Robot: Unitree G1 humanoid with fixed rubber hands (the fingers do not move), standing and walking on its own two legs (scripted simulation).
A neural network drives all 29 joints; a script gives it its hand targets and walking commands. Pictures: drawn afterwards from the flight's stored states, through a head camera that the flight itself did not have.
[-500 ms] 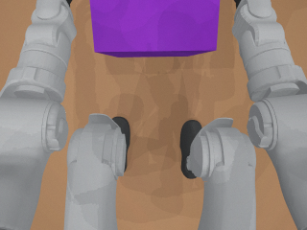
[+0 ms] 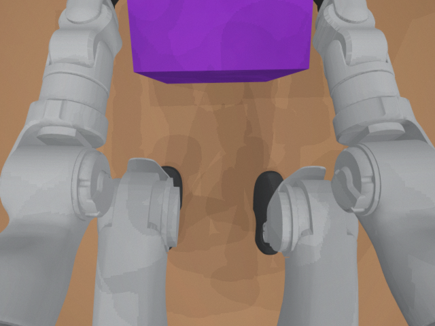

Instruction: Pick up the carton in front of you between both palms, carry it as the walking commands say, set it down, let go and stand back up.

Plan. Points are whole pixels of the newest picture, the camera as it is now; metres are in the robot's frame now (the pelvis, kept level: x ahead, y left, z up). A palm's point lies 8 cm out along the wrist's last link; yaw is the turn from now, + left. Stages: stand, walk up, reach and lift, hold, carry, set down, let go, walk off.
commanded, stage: reach and lift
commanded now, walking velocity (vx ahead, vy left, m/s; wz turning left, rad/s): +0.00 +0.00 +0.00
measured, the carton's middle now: (217, 11) +0.54 +0.03 -0.24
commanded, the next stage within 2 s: none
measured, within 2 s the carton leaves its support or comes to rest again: leaves its support in 0.04 s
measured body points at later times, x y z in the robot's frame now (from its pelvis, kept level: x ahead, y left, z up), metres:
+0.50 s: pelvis -0.01 +0.00 +0.10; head +0.26 +0.01 +0.46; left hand +0.50 +0.18 +0.03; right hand +0.52 -0.13 +0.03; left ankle +0.11 +0.13 -0.33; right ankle +0.11 -0.13 -0.33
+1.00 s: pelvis +0.03 +0.00 +0.22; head +0.22 +0.01 +0.63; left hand +0.47 +0.17 +0.18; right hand +0.48 -0.13 +0.18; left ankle +0.11 +0.13 -0.33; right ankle +0.11 -0.13 -0.33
